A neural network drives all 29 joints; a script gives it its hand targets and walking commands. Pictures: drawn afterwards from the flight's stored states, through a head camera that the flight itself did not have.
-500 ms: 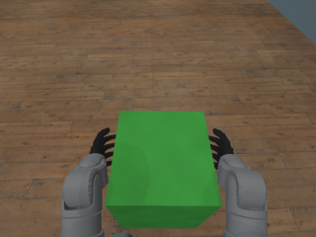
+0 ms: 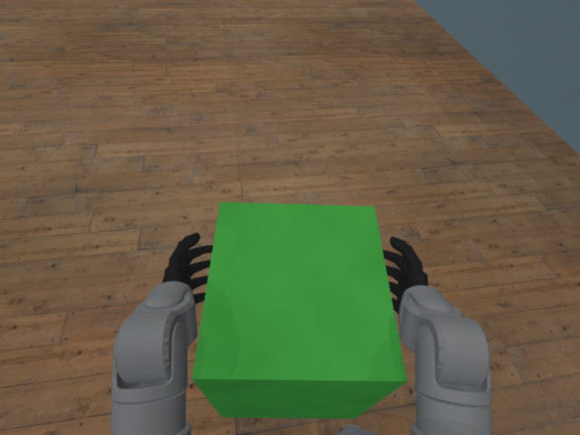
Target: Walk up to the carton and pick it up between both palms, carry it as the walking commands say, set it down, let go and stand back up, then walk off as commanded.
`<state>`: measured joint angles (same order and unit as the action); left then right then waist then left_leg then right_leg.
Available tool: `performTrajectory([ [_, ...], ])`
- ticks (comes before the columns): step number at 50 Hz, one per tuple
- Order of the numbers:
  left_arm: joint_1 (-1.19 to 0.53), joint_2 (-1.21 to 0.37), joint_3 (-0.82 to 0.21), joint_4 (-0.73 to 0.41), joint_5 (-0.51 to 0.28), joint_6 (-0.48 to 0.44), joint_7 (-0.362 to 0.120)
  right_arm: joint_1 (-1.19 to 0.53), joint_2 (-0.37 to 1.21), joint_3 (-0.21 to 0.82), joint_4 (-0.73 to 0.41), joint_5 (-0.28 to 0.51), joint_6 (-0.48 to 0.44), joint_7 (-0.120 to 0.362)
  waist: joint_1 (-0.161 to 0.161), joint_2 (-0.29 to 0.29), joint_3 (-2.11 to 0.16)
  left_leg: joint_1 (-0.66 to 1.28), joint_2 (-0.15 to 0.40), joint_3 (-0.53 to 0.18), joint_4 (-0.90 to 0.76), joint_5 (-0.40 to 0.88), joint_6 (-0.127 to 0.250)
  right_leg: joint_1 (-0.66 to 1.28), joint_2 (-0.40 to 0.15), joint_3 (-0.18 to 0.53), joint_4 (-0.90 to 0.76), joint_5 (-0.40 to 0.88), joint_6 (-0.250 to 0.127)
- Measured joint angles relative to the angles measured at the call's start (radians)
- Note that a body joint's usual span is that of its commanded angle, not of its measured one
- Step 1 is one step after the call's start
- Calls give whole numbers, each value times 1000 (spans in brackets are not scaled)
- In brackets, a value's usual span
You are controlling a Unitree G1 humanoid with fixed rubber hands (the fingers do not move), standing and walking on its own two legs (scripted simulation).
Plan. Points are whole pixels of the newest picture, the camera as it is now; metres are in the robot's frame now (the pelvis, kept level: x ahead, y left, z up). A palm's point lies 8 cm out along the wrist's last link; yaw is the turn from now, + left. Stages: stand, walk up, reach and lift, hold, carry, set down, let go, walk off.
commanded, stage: carry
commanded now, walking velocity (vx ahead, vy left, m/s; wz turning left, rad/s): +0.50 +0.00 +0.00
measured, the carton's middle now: (293, 319) +0.27 +0.00 +0.01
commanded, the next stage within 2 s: none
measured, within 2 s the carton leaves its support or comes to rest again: neither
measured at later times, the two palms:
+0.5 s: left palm (213, 130) +0.60 +0.14 +0.09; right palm (366, 131) +0.62 -0.15 +0.08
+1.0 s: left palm (230, 49) +0.95 +0.14 +0.08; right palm (344, 53) +0.95 -0.15 +0.08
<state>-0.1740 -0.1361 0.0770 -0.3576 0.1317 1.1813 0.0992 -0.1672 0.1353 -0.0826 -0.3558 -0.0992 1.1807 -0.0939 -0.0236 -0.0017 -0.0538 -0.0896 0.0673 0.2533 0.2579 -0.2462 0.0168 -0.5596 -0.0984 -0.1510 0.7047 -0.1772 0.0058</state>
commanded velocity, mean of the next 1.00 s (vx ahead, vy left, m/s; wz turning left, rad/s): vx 0.50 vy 0.00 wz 0.00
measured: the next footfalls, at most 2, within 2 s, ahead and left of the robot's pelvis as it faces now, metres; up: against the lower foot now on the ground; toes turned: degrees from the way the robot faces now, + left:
right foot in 0.14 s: +0.27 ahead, -0.12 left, +0.00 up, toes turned -11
left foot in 0.58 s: +0.56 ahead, +0.10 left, +0.00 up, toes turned +15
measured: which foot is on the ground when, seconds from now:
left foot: down 0.00-0.16, up 0.18-0.56, down 0.58-1.00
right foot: up 0.00-0.12, down 0.14-0.58, up 0.60-1.00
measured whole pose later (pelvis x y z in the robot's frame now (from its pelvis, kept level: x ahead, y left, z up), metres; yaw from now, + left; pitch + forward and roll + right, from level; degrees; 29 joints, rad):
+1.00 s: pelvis +0.68 -0.01 -0.02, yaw +1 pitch +3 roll +0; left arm -0.17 -0.13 0.08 -0.39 0.13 1.21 0.10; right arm -0.17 0.14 -0.07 -0.38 -0.11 1.21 -0.09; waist -0.01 0.00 -0.07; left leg 0.06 0.07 0.23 0.30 -0.40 -0.04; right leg -0.50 -0.08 -0.21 0.51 -0.09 -0.01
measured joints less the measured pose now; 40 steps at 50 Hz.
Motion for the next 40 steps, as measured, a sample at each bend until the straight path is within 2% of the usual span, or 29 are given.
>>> performTrajectory([
  [4, 5, 1, 1, -26, -1, 15, 1, -4, 0, 6, -16, -3, 13, 3, 8, -4, -9, 108, 3, -7, 10, -95, -42, 27, 14, -43, -152, 80, -7],
  [6, -1, 0, 1, -27, -2, 25, 1, -8, 1, 5, -23, -7, 28, 3, 10, 1, -17, 142, 16, -21, 80, -177, -67, 78, 29, -73, -214, 81, -16],
  [7, -8, -1, -1, -17, -2, 26, 0, -12, 0, -2, -25, -10, 34, 4, 13, 12, -20, 134, 35, -33, 163, -231, -74, 98, 39, -85, -213, 89, -41],
  [8, -16, -2, -5, 7, 1, 19, 0, -18, 1, -15, -14, -12, 37, 4, 21, 35, -20, 84, 67, -56, 304, -238, -65, 96, 49, -100, -166, 62, -67],
  [9, -23, -3, -5, 33, 3, 17, -1, -21, 2, -25, 1, -14, 41, 5, 27, 41, -16, 7, 71, -105, 480, -230, -49, 99, 52, -107, -137, 24, -84],
  [11, -26, -4, -1, 66, 2, 21, -2, -22, 2, -31, 24, -18, 51, 5, 33, 38, 0, -156, 42, -185, 769, -194, -21, 141, 50, -114, -156, -18, -91],
  [13, -17, -3, 4, 69, -4, 22, 0, -19, 1, -24, 34, -19, 52, 4, 40, 32, 17, -280, 29, -197, 873, -133, -9, 202, 51, -112, -223, -16, -78],
  [15, -8, -2, 9, 54, -13, 16, 1, -18, 1, -12, 27, -21, 46, 3, 47, 26, 28, -367, 30, -185, 837, -85, -10, 264, 52, -106, -291, -15, -74],
  [19, -5, -1, 17, 19, -26, -3, 2, -23, 3, 1, -3, -22, 30, -2, 51, 18, 28, -464, 42, -152, 630, 13, -23, 384, 55, -96, -405, -28, -59],
  [23, -6, -1, 16, -2, -26, -3, 0, -20, 3, 5, -26, -21, 29, -4, 41, 16, 11, -485, 42, -112, 412, 98, -20, 495, 57, -91, -456, -81, -31],
  [26, -4, -1, 8, -13, -21, 10, -1, -11, 1, 5, -39, -17, 37, -5, 33, 13, -7, -463, 31, -71, 310, 135, -9, 569, 57, -86, -450, -153, -4],
  [28, -2, -1, 4, -16, -15, 21, -2, -11, 1, 3, -38, -14, 45, -4, 30, 8, -20, -418, 14, -37, 247, 132, 6, 601, 47, -75, -393, -229, 19],
  [30, -5, 0, 15, -4, -10, 27, -3, -19, 3, 7, -9, -17, 42, -3, 21, -21, -30, -385, -5, -6, 262, 158, 40, 576, 4, -52, -222, -322, 30],
  [31, -6, 0, 24, 10, -9, 30, -3, -22, 3, 9, 16, -18, 38, -2, 15, -34, -29, -384, -10, 3, 302, 121, 54, 515, -6, -13, -65, -303, 26],
  [33, -1, 1, 31, 27, -4, 36, -4, -26, 4, 10, 53, -14, 34, -2, 11, -30, -17, -349, -8, 13, 303, 55, 65, 361, 20, 61, 245, -279, 1],
  [35, 6, 2, 27, 39, -3, 32, -4, -17, 3, 11, 64, -13, 29, -2, 8, -20, -4, -288, -7, 18, 240, 47, 49, 232, 33, 74, 396, -236, -16],
  [37, 10, 2, 19, 41, -4, 21, -4, -5, 1, 10, 55, -11, 20, -3, 3, -11, 5, -223, -10, 17, 166, 50, 44, 141, 26, 60, 383, -188, -19],
  [40, 9, 1, 7, 24, -5, 4, -3, 4, 0, 7, 25, -5, 6, -3, -3, 2, 10, -127, -10, 8, 67, 48, 35, 51, 13, 34, 243, -123, -12],
])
